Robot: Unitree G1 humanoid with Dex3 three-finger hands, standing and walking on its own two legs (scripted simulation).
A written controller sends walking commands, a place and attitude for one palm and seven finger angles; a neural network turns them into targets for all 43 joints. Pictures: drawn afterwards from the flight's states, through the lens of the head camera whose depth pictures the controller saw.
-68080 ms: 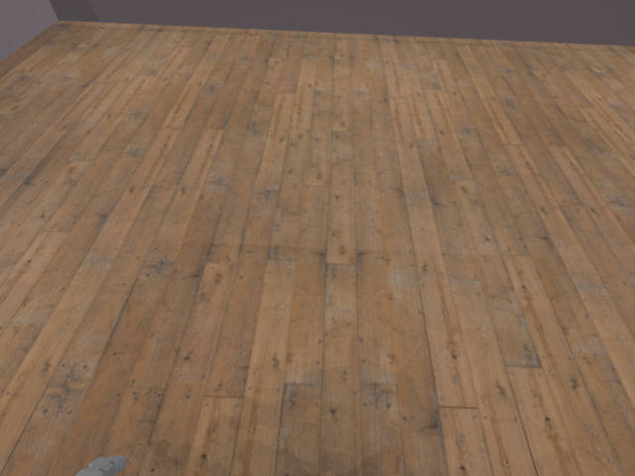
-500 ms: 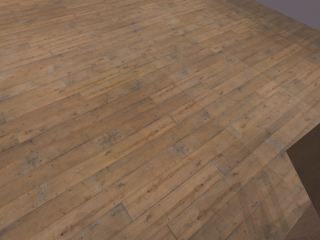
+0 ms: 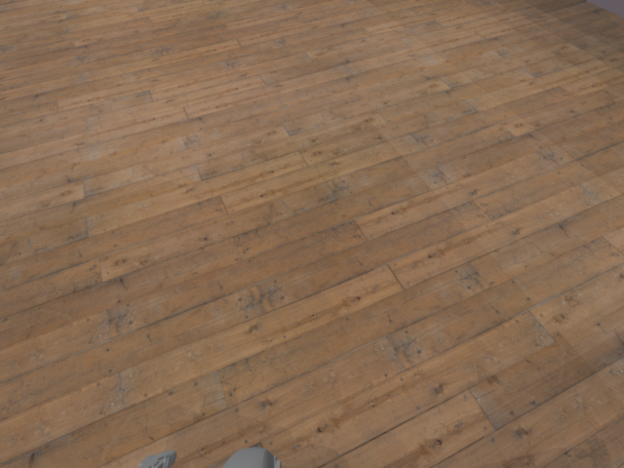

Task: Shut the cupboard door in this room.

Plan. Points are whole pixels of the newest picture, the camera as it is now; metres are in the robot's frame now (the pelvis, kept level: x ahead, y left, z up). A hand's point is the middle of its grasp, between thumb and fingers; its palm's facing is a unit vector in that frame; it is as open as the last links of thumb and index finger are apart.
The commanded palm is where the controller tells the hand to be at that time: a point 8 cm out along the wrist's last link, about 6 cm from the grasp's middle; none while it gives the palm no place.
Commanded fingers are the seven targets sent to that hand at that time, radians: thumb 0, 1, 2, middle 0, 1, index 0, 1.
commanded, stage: walk to a spot facing it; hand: left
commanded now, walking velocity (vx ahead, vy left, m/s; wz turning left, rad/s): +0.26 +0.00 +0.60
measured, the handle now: out of the picture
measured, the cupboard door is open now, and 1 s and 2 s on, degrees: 57 57 57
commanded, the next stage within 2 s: turn to face it in 0.22 s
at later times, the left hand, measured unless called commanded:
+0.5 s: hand (151, 450) +0.17 +0.26 -0.17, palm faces +0.27 -0.94 -0.22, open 7.4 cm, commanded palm none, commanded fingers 0.00 0.90 0.90 -0.20 -0.30 -0.20 -0.30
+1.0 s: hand (174, 357) +0.31 +0.26 -0.18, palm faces +0.00 -0.98 -0.19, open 7.4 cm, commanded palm none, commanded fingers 0.00 0.90 0.90 -0.20 -0.30 -0.20 -0.30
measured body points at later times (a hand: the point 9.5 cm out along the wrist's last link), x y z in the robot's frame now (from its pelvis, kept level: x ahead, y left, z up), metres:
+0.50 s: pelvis +0.17 +0.05 +0.00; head +0.21 +0.08 +0.45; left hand +0.15 +0.31 -0.15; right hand +0.35 -0.15 -0.12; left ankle +0.19 +0.13 -0.73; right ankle +0.20 -0.12 -0.67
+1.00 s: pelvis +0.25 +0.07 -0.01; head +0.30 +0.09 +0.44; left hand +0.31 +0.31 -0.17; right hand +0.33 -0.20 -0.13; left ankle +0.27 +0.18 -0.74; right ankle +0.23 -0.08 -0.73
